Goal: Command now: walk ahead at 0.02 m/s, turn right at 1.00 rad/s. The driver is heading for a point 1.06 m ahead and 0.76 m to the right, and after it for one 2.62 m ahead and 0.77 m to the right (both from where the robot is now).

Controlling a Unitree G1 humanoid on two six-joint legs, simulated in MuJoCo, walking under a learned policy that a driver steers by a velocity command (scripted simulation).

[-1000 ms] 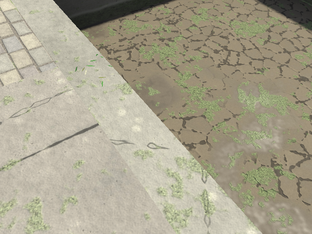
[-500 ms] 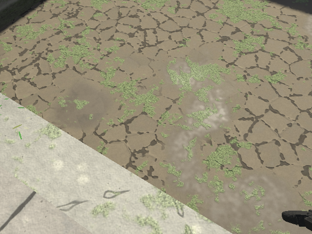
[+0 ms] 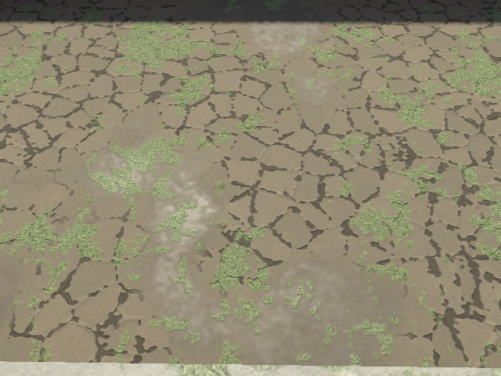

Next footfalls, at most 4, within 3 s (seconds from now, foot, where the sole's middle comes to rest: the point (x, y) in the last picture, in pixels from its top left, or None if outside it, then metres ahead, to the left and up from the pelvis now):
0.12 right None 0.01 -0.13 -0.77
0.52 left None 0.16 0.07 -0.77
0.92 right None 0.15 -0.31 -0.77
1.38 left None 0.31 -0.25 -0.77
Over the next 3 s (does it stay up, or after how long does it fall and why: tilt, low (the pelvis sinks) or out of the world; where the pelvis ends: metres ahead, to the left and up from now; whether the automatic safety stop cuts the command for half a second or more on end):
stays up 0.27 -0.35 0.01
